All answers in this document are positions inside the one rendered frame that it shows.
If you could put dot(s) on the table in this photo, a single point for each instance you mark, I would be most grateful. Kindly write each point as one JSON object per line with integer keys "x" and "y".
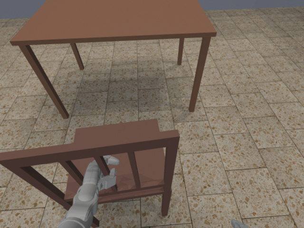
{"x": 82, "y": 21}

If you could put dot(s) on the chair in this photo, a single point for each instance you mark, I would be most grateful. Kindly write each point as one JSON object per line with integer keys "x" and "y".
{"x": 143, "y": 169}

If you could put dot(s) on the left robot hand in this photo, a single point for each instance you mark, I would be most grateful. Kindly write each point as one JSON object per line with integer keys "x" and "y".
{"x": 94, "y": 175}

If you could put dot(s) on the left robot forearm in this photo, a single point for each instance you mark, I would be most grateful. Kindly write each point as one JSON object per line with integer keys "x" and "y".
{"x": 85, "y": 206}

